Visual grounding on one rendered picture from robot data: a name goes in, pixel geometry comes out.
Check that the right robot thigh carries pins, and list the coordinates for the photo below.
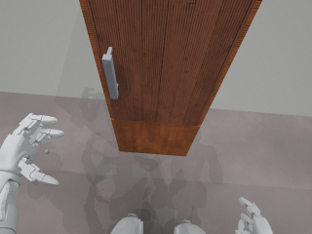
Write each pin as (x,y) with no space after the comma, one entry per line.
(188,228)

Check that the right robot shin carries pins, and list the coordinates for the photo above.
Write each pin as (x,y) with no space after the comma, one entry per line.
(186,221)

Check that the left robot forearm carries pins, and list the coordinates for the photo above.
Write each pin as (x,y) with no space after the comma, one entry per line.
(9,215)

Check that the robot left hand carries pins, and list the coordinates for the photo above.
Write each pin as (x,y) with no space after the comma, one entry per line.
(16,146)

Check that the robot right hand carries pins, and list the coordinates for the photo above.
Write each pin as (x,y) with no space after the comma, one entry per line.
(256,223)

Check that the handle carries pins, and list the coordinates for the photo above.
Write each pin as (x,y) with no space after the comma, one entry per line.
(109,70)

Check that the cupboard door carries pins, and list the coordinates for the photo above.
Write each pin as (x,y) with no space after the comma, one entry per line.
(168,55)

